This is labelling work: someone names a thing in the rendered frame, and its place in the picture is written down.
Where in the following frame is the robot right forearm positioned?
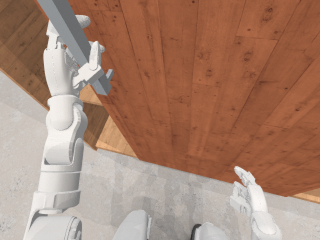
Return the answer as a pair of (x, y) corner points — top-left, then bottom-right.
(249, 211), (282, 240)

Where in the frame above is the robot left forearm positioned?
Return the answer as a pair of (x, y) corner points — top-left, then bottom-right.
(23, 94), (88, 240)

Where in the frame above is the right robot thigh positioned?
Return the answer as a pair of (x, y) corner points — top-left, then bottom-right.
(194, 225), (229, 240)

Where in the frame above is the left robot hand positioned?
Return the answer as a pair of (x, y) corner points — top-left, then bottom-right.
(43, 15), (105, 98)

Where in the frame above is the left robot thigh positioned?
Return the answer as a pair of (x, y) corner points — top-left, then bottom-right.
(112, 210), (152, 240)

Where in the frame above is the handle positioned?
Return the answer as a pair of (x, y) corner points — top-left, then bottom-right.
(37, 0), (114, 96)

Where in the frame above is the right robot hand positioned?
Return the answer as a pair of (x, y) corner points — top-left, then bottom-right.
(230, 166), (269, 219)

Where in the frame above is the robot thigh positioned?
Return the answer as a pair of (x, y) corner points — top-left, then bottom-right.
(112, 210), (152, 240)
(194, 225), (229, 240)

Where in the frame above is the left robot upper arm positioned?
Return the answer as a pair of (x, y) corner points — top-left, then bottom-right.
(25, 216), (82, 240)

